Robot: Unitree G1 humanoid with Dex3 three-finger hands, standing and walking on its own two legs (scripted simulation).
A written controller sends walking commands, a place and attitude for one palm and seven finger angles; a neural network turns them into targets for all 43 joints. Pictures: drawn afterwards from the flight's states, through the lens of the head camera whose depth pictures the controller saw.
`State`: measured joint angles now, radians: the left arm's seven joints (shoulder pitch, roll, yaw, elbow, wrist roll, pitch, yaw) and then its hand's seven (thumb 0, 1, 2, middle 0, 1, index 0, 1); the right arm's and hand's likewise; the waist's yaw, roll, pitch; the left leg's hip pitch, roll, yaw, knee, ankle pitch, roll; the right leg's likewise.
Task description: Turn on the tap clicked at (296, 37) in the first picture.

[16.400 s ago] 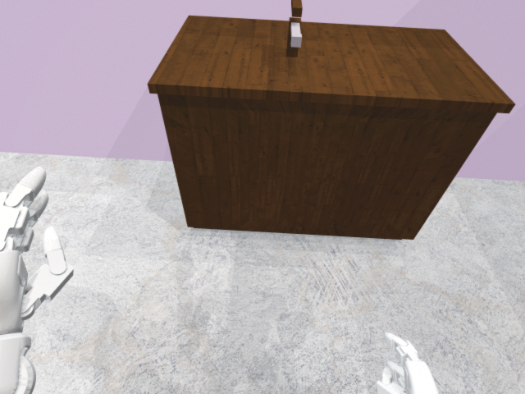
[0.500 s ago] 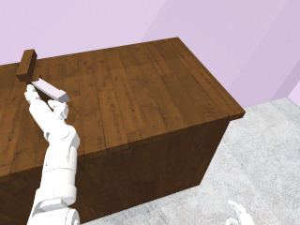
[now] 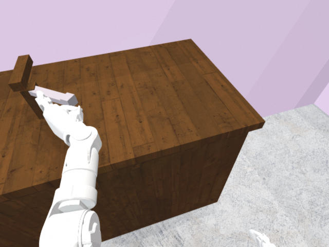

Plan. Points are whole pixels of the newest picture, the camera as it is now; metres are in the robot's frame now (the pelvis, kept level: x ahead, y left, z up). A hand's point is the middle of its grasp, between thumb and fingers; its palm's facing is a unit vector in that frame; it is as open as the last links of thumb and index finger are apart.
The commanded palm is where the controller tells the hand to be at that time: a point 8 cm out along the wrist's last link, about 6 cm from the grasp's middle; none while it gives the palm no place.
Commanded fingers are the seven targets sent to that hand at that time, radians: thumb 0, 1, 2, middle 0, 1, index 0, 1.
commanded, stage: push the lever round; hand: left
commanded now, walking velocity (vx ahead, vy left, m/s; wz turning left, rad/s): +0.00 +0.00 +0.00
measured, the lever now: (69, 100) +0.43 +0.28 +0.14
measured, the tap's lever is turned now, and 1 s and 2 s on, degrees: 51 75 75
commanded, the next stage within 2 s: lift the hand up off the lever in 0.82 s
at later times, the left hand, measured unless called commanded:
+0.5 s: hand (89, 100) +0.44 +0.23 +0.13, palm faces +0.84 -0.53 -0.10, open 7.6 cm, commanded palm +0.39 +0.24 +0.13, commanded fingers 0.00 0.90 0.90 -0.15 -0.15 -0.15 -0.15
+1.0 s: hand (90, 95) +0.46 +0.23 +0.13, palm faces +0.84 -0.54 -0.08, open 7.8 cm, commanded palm +0.40 +0.25 +0.14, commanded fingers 0.00 0.90 0.90 -0.15 -0.15 -0.15 -0.15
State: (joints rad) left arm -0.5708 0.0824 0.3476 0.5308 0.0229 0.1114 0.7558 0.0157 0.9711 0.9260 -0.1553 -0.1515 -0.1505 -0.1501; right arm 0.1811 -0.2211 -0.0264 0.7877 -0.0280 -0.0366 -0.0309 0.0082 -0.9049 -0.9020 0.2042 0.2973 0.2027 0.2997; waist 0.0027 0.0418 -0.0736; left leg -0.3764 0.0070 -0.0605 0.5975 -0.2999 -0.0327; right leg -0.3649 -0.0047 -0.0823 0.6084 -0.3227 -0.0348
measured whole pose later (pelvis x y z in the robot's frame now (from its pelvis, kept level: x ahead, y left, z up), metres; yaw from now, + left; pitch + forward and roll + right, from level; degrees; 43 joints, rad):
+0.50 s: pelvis +0.00 -0.01 -0.01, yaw +0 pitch +8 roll +0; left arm -0.80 0.14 0.44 0.81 0.09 0.08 0.86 0.02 0.96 0.94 -0.16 -0.15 -0.14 -0.14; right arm 0.23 -0.22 -0.04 0.80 -0.06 -0.02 0.01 0.01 -0.91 -0.90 0.20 0.30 0.20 0.30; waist -0.04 0.04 -0.10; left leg -0.47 0.02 -0.07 0.64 -0.30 -0.04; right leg -0.46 0.00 -0.09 0.65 -0.33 -0.05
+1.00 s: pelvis +0.00 +0.00 -0.01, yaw -1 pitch +9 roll +0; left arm -0.84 0.19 0.50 0.88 0.11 0.04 0.84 0.02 0.91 0.91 -0.16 -0.15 -0.15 -0.15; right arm 0.29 -0.23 -0.05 0.80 -0.07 0.00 0.03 0.01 -0.91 -0.90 0.20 0.30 0.20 0.30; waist -0.08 0.03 -0.11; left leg -0.49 0.02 -0.05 0.65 -0.31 -0.04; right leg -0.48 0.01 -0.07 0.65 -0.32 -0.04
